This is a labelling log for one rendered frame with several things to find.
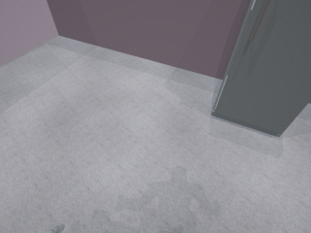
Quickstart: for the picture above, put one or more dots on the left robot hand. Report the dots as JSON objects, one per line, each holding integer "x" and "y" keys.
{"x": 54, "y": 228}

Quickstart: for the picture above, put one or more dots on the handle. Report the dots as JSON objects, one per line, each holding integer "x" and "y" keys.
{"x": 259, "y": 20}

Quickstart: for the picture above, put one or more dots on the fridge door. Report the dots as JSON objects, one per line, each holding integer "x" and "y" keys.
{"x": 269, "y": 81}

